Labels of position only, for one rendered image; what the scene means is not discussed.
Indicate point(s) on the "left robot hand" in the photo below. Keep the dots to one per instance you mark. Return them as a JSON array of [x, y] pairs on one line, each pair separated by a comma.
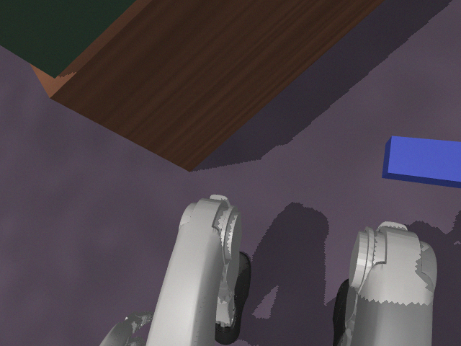
[[120, 334]]

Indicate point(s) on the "bed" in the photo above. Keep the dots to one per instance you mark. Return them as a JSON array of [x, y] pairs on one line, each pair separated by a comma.
[[177, 77]]

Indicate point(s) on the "carton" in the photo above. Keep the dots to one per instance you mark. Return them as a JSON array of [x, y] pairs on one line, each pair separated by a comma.
[[428, 161]]

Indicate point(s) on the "right robot foot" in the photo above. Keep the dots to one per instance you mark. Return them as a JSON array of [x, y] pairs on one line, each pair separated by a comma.
[[339, 313]]

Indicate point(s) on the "left robot foot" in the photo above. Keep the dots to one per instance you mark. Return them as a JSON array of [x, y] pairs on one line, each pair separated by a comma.
[[228, 335]]

